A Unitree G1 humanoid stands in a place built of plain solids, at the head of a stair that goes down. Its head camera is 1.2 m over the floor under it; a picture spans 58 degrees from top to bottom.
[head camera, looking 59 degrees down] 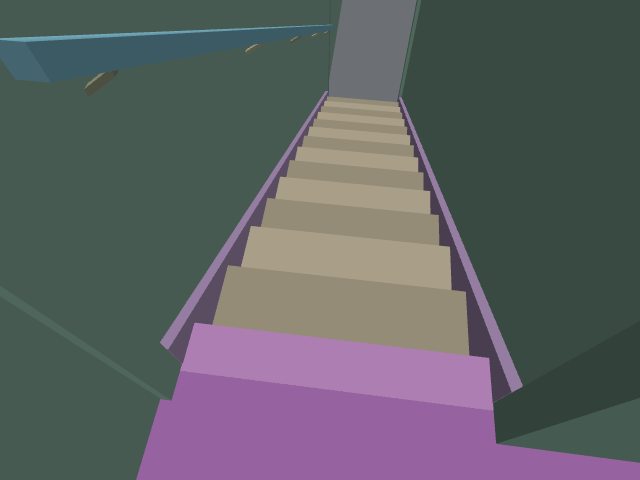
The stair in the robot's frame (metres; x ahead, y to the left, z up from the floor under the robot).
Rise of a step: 0.18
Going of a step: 0.28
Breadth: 0.84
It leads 7 degrees to the right of straight ahead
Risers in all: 14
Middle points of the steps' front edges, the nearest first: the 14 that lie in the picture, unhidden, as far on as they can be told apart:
0.39 -0.05 0.00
0.67 -0.09 -0.18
0.95 -0.12 -0.35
1.23 -0.16 -0.53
1.51 -0.19 -0.71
1.79 -0.23 -0.89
2.08 -0.26 -1.07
2.36 -0.29 -1.24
2.64 -0.33 -1.42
2.92 -0.36 -1.60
3.20 -0.40 -1.78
3.48 -0.43 -1.95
3.76 -0.47 -2.13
4.04 -0.50 -2.31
